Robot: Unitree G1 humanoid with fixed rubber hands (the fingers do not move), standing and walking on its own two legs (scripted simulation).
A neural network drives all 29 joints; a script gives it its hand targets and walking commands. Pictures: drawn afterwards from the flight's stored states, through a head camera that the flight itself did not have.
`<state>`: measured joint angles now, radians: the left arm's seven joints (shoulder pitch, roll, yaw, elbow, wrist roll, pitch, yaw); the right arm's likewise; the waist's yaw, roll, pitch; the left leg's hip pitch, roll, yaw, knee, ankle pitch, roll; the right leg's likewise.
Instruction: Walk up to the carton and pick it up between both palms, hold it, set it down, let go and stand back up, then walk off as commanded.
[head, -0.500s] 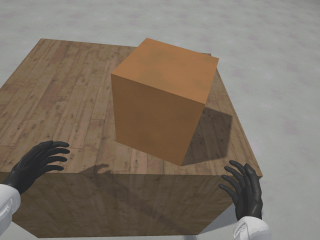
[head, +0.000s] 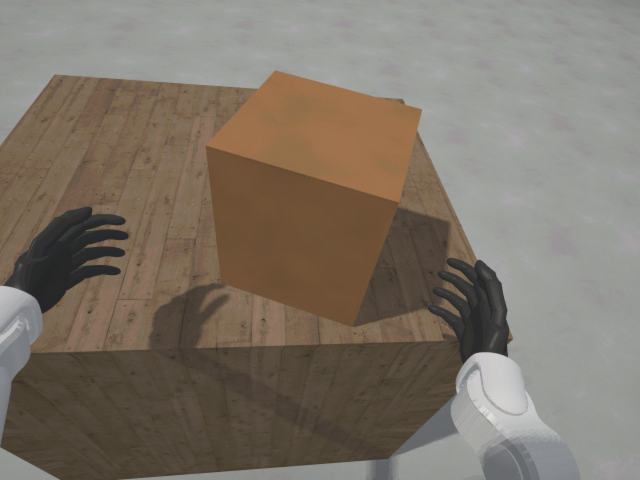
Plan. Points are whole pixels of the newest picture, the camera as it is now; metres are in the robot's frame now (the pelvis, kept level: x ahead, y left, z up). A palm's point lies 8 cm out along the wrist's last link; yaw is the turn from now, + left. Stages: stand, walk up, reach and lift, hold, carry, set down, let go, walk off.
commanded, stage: reach and lift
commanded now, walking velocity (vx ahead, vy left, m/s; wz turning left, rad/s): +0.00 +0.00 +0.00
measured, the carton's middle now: (314, 202) +0.46 +0.03 +0.10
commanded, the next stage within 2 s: none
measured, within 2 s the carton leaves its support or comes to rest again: neither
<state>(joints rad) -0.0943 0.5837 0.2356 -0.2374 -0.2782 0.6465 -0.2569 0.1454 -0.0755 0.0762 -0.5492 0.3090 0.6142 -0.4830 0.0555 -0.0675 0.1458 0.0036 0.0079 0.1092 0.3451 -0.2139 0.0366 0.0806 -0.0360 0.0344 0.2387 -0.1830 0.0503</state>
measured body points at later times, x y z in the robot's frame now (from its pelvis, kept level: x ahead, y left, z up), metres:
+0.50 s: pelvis -0.01 +0.00 +0.00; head -0.02 +0.04 +0.45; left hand +0.35 +0.27 +0.18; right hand +0.30 -0.16 +0.17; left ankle +0.00 +0.09 -0.75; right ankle -0.02 -0.16 -0.75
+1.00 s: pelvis -0.02 -0.01 +0.00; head -0.02 +0.04 +0.45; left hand +0.42 +0.26 +0.22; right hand +0.36 -0.16 +0.21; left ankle +0.00 +0.09 -0.75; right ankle -0.02 -0.16 -0.75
